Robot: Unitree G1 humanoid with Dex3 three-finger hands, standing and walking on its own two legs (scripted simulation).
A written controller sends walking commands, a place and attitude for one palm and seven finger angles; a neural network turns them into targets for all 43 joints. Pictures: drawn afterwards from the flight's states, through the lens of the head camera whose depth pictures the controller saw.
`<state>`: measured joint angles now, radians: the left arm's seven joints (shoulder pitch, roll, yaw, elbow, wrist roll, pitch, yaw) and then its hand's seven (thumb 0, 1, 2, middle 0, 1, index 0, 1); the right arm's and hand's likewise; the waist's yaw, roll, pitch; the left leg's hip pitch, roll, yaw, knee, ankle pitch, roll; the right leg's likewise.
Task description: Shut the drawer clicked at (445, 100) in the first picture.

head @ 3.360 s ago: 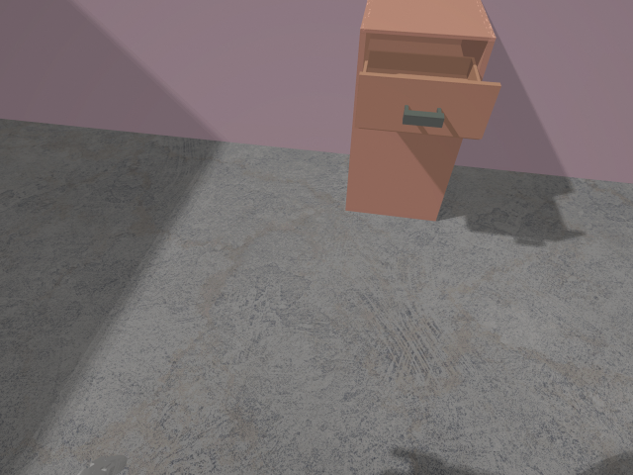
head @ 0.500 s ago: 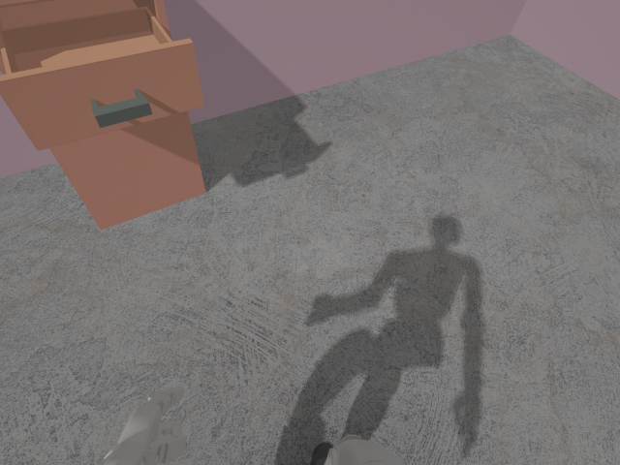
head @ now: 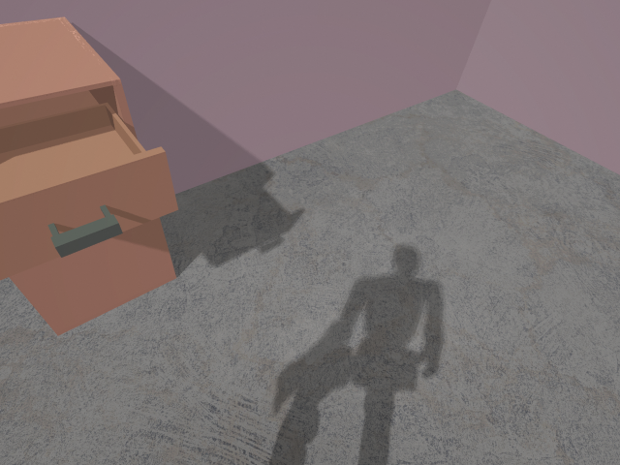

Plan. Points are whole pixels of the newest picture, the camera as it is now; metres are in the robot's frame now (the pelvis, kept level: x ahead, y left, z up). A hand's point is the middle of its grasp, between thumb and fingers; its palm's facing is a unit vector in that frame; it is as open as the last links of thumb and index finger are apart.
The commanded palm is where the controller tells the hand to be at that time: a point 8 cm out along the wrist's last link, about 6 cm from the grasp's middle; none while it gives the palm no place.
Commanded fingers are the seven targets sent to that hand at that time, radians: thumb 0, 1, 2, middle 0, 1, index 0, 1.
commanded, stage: walk to a spot facing it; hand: left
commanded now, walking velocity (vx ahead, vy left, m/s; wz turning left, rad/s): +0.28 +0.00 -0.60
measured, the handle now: (84, 227) +0.49 +0.46 -0.06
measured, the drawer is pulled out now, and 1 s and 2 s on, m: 0.30 0.30 0.30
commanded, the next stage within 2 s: turn to face it in 0.30 s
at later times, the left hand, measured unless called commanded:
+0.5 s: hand (262, 353) +0.34 +0.10 -0.18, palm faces -0.25 -0.94 -0.23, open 7.4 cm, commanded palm none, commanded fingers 0.00 0.90 0.90 -0.20 -0.30 -0.20 -0.30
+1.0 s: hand (219, 363) +0.31 +0.17 -0.17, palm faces +0.04 -0.97 -0.23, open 7.4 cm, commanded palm none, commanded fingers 0.00 0.90 0.90 -0.20 -0.30 -0.20 -0.30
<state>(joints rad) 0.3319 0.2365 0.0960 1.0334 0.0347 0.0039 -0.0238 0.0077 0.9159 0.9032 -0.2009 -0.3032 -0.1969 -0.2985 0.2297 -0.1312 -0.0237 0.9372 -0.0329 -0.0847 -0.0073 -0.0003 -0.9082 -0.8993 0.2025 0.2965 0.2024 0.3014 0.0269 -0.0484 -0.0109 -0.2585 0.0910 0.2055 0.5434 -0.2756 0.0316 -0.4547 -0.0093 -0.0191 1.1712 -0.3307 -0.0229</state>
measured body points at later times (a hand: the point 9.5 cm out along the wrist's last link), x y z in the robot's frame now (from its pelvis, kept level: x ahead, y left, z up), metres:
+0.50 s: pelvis +0.18 -0.05 -0.02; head +0.22 -0.07 +0.42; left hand +0.35 +0.15 -0.16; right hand +0.08 -0.27 -0.18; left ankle +0.10 +0.11 -0.64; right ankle +0.23 -0.14 -0.74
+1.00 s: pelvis +0.24 -0.03 +0.00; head +0.27 -0.01 +0.45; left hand +0.31 +0.22 -0.16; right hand +0.27 -0.27 -0.14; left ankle +0.27 +0.06 -0.74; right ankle +0.21 -0.18 -0.66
